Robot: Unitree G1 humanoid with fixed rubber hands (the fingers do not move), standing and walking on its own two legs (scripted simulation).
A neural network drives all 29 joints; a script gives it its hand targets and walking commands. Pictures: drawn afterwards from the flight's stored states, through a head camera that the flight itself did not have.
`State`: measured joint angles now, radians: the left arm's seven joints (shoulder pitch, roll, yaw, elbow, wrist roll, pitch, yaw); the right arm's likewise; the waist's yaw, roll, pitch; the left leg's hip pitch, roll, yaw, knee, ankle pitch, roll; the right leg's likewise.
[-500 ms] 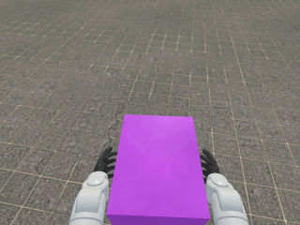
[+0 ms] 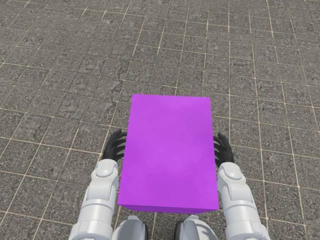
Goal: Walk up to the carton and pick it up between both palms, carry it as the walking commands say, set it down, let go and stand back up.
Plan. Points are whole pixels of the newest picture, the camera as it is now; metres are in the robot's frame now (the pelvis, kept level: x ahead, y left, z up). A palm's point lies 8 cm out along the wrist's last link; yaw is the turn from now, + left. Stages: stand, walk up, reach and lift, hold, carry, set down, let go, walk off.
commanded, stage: set down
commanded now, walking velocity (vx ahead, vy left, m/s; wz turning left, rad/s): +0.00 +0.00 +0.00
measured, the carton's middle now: (167, 160) +0.35 -0.01 -0.14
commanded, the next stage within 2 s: none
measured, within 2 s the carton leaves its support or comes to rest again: neither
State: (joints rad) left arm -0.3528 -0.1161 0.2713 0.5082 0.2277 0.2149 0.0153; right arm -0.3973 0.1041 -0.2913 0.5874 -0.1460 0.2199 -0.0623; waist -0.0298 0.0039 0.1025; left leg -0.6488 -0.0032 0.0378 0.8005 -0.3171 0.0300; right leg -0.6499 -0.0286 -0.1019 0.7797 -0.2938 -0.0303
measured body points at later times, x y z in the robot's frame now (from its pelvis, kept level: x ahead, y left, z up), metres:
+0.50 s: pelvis -0.03 +0.00 -0.04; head +0.20 +0.00 +0.34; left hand +0.36 +0.16 -0.15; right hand +0.35 -0.15 -0.15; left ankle +0.05 +0.10 -0.70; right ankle +0.05 -0.10 -0.70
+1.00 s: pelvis -0.05 +0.01 -0.10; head +0.25 +0.01 +0.24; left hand +0.40 +0.16 -0.24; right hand +0.38 -0.15 -0.24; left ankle +0.05 +0.10 -0.70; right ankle +0.05 -0.11 -0.70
